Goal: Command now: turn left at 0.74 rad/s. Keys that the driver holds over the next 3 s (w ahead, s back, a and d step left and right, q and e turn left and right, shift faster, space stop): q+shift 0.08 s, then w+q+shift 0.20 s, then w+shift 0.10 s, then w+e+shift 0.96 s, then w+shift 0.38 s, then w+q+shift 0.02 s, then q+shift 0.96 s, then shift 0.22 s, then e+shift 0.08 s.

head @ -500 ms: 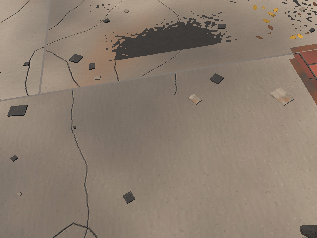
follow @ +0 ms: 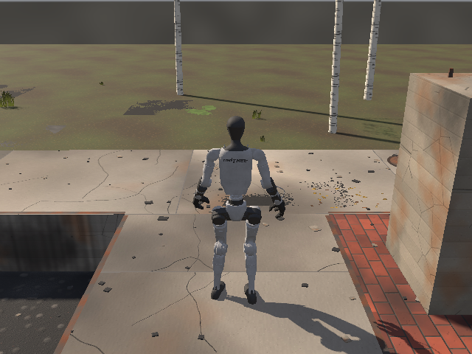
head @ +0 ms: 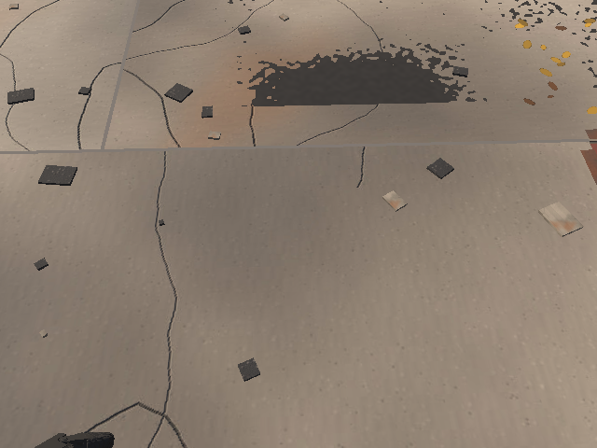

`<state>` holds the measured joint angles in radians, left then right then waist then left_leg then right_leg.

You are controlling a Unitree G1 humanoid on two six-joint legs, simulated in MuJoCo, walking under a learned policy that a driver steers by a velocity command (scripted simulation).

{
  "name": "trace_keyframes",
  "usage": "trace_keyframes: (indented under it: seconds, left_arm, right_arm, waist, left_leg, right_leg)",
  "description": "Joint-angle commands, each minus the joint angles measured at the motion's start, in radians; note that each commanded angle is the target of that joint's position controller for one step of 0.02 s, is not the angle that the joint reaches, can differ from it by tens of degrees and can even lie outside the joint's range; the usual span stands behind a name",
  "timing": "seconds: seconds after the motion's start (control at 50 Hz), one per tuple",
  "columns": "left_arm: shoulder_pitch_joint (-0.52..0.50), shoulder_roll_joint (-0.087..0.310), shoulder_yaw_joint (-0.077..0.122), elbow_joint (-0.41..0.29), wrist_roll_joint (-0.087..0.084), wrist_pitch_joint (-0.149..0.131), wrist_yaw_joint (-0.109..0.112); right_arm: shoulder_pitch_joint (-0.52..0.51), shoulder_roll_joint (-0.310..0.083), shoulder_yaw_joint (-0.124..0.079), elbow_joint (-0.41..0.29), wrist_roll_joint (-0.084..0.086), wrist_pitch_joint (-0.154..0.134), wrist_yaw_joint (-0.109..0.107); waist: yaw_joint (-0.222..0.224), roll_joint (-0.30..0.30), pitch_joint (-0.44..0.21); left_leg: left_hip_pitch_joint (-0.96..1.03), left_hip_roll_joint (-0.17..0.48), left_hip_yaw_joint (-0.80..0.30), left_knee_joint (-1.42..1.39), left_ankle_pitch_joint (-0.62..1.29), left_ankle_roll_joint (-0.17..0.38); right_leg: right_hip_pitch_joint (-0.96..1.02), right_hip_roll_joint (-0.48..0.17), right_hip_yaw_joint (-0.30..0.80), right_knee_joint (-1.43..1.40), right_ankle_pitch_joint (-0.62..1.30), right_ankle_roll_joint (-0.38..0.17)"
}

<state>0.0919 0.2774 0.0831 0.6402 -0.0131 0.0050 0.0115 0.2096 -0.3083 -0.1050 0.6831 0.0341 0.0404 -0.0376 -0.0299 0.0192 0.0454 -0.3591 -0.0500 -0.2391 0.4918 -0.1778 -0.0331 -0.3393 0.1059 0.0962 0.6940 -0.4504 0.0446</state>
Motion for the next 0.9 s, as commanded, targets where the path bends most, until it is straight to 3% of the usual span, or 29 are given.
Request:
trace_keyframes:
  seconds: [0.02, 0.04, 0.06, 0.08, 0.1, 0.12, 0.14, 0.16, 0.24, 0.3, 0.32, 0.34, 0.38, 0.44, 0.48, 0.52, 0.54, 0.56, 0.58, 0.6, 0.62, 0.64, 0.66, 0.68, 0.72, 0.74, 0.8, 0.84, 0.9]
  left_arm:
    - [0.100, 0.047, 0.023, -0.025, -0.009, -0.022, -0.015]
    - [0.142, 0.087, 0.039, -0.006, -0.007, -0.017, -0.010]
    - [0.136, 0.182, 0.058, -0.022, 0.018, -0.008, 0.001]
    - [0.078, 0.209, 0.059, -0.045, 0.073, -0.012, -0.006]
    - [0.039, 0.168, 0.048, -0.066, 0.071, -0.024, 0.000]
    - [0.011, 0.131, 0.037, -0.069, 0.049, -0.034, 0.009]
    - [0.014, 0.132, 0.035, -0.070, 0.021, -0.041, 0.021]
    - [0.041, 0.134, 0.032, -0.058, 0.009, -0.049, 0.032]
    - [0.204, 0.141, 0.027, -0.020, 0.026, -0.085, 0.028]
    - [0.263, 0.139, 0.025, 0.004, 0.033, -0.100, 0.015]
    - [0.329, 0.139, 0.014, 0.041, 0.064, -0.091, -0.005]
    - [0.330, 0.143, 0.017, 0.048, 0.063, -0.093, -0.012]
    - [0.329, 0.136, 0.012, 0.064, 0.060, -0.102, -0.012]
    - [0.381, 0.125, 0.004, 0.112, 0.051, -0.108, -0.008]
    - [0.399, 0.120, -0.001, 0.147, 0.039, -0.103, -0.009]
    - [0.425, 0.134, -0.001, 0.181, 0.037, -0.096, -0.012]
    - [0.423, 0.158, 0.003, 0.197, 0.034, -0.091, -0.012]
    - [0.417, 0.188, 0.008, 0.212, 0.033, -0.087, -0.014]
    - [0.380, 0.206, 0.010, 0.220, 0.028, -0.085, -0.018]
    - [0.338, 0.195, 0.004, 0.202, 0.024, -0.093, -0.022]
    - [0.352, 0.014, -0.037, 0.129, 0.011, -0.100, -0.039]
    - [0.290, 0.075, -0.016, 0.109, -0.004, -0.103, -0.035]
    - [0.251, 0.085, -0.005, 0.102, -0.006, -0.092, -0.033]
    - [0.263, 0.066, -0.012, 0.119, 0.002, -0.087, -0.038]
    - [0.317, 0.032, -0.014, 0.164, 0.026, -0.057, -0.054]
    - [0.315, 0.017, -0.015, 0.168, 0.031, -0.039, -0.061]
    - [0.203, -0.003, -0.019, 0.132, 0.029, -0.008, -0.082]
    - [0.122, -0.005, -0.027, 0.103, 0.024, -0.004, -0.088]
    - [-0.006, 0.017, -0.038, 0.050, 0.027, -0.004, -0.099]
  right_arm:
    - [-0.115, -0.163, -0.048, -0.110, 0.016, 0.013, -0.006]
    - [-0.100, -0.134, -0.040, -0.113, 0.019, 0.011, -0.005]
    - [-0.034, -0.059, -0.021, -0.111, 0.006, 0.010, 0.000]
    - [-0.017, -0.110, -0.037, -0.126, -0.005, -0.009, 0.001]
    - [-0.014, -0.178, -0.053, -0.112, -0.010, -0.015, 0.005]
    - [-0.017, -0.194, -0.058, -0.096, -0.007, -0.013, 0.008]
    - [-0.007, -0.178, -0.054, -0.081, -0.012, -0.012, 0.009]
    - [-0.017, -0.154, -0.045, -0.080, -0.009, -0.014, 0.017]
    - [-0.084, -0.105, -0.019, -0.117, 0.000, -0.044, 0.037]
    - [-0.096, -0.089, -0.011, -0.128, 0.006, -0.056, 0.043]
    - [-0.138, -0.082, -0.006, -0.113, -0.122, -0.014, 0.090]
    - [-0.128, -0.067, -0.005, -0.114, -0.109, -0.001, 0.112]
    - [-0.117, -0.064, -0.003, -0.098, -0.083, -0.003, 0.130]
    - [-0.214, -0.068, 0.008, -0.120, -0.082, -0.026, 0.138]
    - [-0.277, -0.059, 0.025, -0.138, -0.085, -0.039, 0.147]
    - [-0.324, -0.032, 0.042, -0.151, -0.077, -0.052, 0.144]
    - [-0.299, -0.031, 0.043, -0.148, -0.077, -0.056, 0.136]
    - [-0.214, -0.047, 0.035, -0.128, -0.077, -0.062, 0.121]
    - [-0.002, -0.074, 0.019, -0.068, -0.074, -0.075, 0.102]
    - [0.247, -0.135, -0.007, 0.009, -0.091, -0.089, 0.075]
    - [0.362, -0.287, -0.035, 0.018, -0.115, -0.101, 0.047]
    - [0.341, -0.280, -0.027, -0.004, -0.103, -0.105, 0.036]
    - [0.225, -0.216, -0.006, 0.016, -0.106, -0.100, 0.032]
    - [0.156, -0.135, 0.013, 0.018, -0.095, -0.105, 0.037]
    - [0.084, -0.054, 0.037, 0.030, -0.075, -0.114, 0.037]
    - [0.092, -0.024, 0.046, 0.045, -0.068, -0.120, 0.037]
    - [0.136, 0.002, 0.050, 0.099, -0.054, -0.144, 0.045]
    - [0.147, 0.015, 0.054, 0.120, -0.060, -0.155, 0.048]
    - [0.195, -0.004, 0.054, 0.157, -0.066, -0.161, 0.033]
  waist:
    - [0.075, 0.164, -0.194]
    - [0.078, 0.131, -0.196]
    - [0.032, -0.122, -0.193]
    - [0.011, -0.258, -0.132]
    - [-0.001, -0.181, -0.107]
    - [-0.002, -0.150, -0.077]
    - [0.007, -0.151, -0.070]
    - [0.026, -0.151, -0.054]
    - [0.100, -0.118, -0.021]
    - [0.113, -0.114, 0.017]
    - [0.110, -0.014, 0.049]
    - [0.102, -0.069, 0.074]
    - [0.086, -0.125, 0.091]
    - [0.099, -0.115, 0.120]
    - [0.097, -0.133, 0.128]
    - [0.113, -0.150, 0.136]
    - [0.093, -0.161, 0.120]
    - [0.045, -0.172, 0.070]
    - [-0.077, -0.142, -0.032]
    - [-0.197, -0.090, -0.201]
    - [-0.184, 0.239, -0.385]
    - [-0.195, 0.183, -0.414]
    - [-0.107, 0.109, -0.225]
    - [-0.059, 0.058, -0.119]
    - [0.020, 0.112, -0.041]
    - [0.030, 0.128, -0.026]
    - [0.041, 0.093, 0.052]
    - [0.048, 0.075, 0.092]
    - [0.046, 0.053, 0.133]
  left_leg:
    - [0.119, 0.137, -0.253, -0.085, 0.134, 0.160]
    - [0.002, 0.093, -0.221, -0.043, -0.030, 0.115]
    - [-0.208, -0.039, -0.063, 0.206, -0.327, 0.049]
    - [-0.327, -0.049, -0.002, 0.409, -0.436, 0.012]
    - [-0.346, 0.040, 0.033, 0.551, -0.341, 0.001]
    - [-0.387, 0.066, 0.066, 0.592, -0.239, 0.001]
    - [-0.442, 0.077, 0.088, 0.647, -0.170, -0.005]
    - [-0.498, 0.097, 0.104, 0.707, -0.121, -0.010]
    - [-0.616, 0.139, 0.156, 0.788, -0.009, -0.016]
    - [-0.647, 0.150, 0.131, 0.770, 0.058, -0.024]
    - [-0.591, 0.089, 0.147, 0.751, 0.040, -0.012]
    - [-0.587, 0.082, 0.134, 0.722, 0.060, -0.004]
    - [-0.592, 0.073, 0.111, 0.664, 0.096, 0.011]
    - [-0.576, 0.073, 0.126, 0.477, 0.080, 0.035]
    - [-0.479, 0.134, 0.259, 0.318, 0.063, 0.056]
    - [-0.319, 0.114, 0.309, 0.194, -0.023, 0.078]
    - [-0.223, 0.082, 0.330, 0.146, -0.099, 0.093]
    - [-0.082, 0.029, 0.354, 0.120, -0.166, 0.110]
    - [0.186, -0.008, 0.351, 0.061, -0.108, 0.123]
    - [0.568, 0.067, 0.256, 0.071, -0.118, 0.129]
    - [0.859, 0.432, -0.230, -0.078, -0.647, 0.147]
    - [0.725, 0.501, -0.526, -0.278, -0.780, 0.125]
    - [0.579, 0.472, -0.370, -0.258, -0.654, 0.103]
    - [0.448, 0.430, -0.206, -0.257, -0.482, 0.099]
    - [0.301, 0.334, 0.033, -0.297, -0.270, 0.065]
    - [0.272, 0.321, 0.103, -0.307, -0.206, 0.056]
    - [0.265, 0.293, 0.273, -0.357, -0.005, 0.024]
    - [0.249, 0.257, 0.387, -0.376, 0.146, 0.016]
    - [0.313, 0.254, 0.483, -0.391, 0.415, 0.024]
  right_leg:
    - [0.140, 0.011, -0.034, -0.299, 0.188, -0.007]
    - [0.278, -0.064, 0.002, -0.375, 0.259, -0.033]
    - [0.396, -0.320, 0.279, -0.425, 0.235, -0.143]
    - [0.261, -0.505, 0.481, -0.453, 0.330, -0.260]
    - [0.240, -0.508, 0.434, -0.486, 0.156, -0.277]
    - [0.239, -0.437, 0.345, -0.502, -0.025, -0.231]
    - [0.286, -0.388, 0.295, -0.513, -0.108, -0.190]
    - [0.316, -0.379, 0.253, -0.523, -0.113, -0.173]
    - [0.392, -0.367, 0.126, -0.548, -0.101, -0.154]
    - [0.392, -0.377, 0.069, -0.565, -0.058, -0.163]
    - [0.307, -0.376, 0.030, -0.587, -0.088, -0.146]
    - [0.282, -0.371, 0.007, -0.596, -0.088, -0.139]
    - [0.285, -0.384, -0.023, -0.617, -0.087, -0.148]
    - [0.330, -0.410, -0.046, -0.655, -0.042, -0.188]
    - [0.337, -0.398, -0.062, -0.685, 0.056, -0.206]
    - [0.317, -0.397, -0.075, -0.674, 0.271, -0.216]
    - [0.317, -0.401, -0.088, -0.628, 0.440, -0.218]
    - [0.313, -0.402, -0.098, -0.518, 0.730, -0.222]
    - [0.247, -0.372, -0.146, -0.277, 0.966, -0.210]
    - [0.017, -0.299, -0.180, 0.042, 0.813, -0.187]
    - [-0.323, -0.136, -0.152, 0.453, 0.022, -0.161]
    - [-0.394, -0.079, 0.033, 0.620, -0.017, -0.186]
    - [-0.448, -0.136, 0.028, 0.679, 0.098, -0.187]
    - [-0.429, -0.195, -0.003, 0.634, 0.184, -0.178]
    - [-0.354, -0.239, -0.030, 0.587, 0.245, -0.145]
    - [-0.345, -0.247, -0.040, 0.599, 0.258, -0.137]
    - [-0.446, -0.252, -0.067, 0.618, 0.346, -0.128]
    - [-0.465, -0.232, -0.107, 0.554, 0.425, -0.132]
    - [-0.491, -0.208, -0.183, 0.399, 0.476, -0.159]
